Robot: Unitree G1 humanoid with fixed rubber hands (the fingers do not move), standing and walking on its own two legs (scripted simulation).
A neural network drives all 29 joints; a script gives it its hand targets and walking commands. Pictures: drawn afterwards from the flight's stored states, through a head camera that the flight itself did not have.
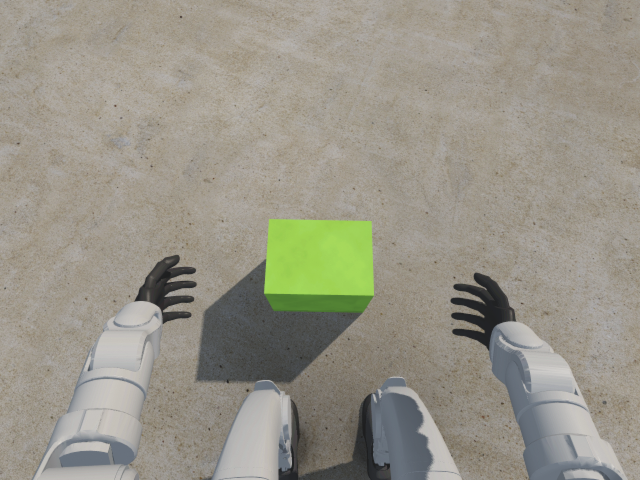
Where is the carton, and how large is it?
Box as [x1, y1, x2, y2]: [264, 219, 373, 312]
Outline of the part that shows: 269,219 264,293 274,310 351,312 363,311 373,296 371,221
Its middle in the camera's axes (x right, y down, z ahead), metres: +0.00 +0.08 +1.03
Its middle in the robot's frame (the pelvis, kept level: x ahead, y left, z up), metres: +0.52 +0.00 -0.57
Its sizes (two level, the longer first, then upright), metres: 0.251 0.185 0.223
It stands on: the floor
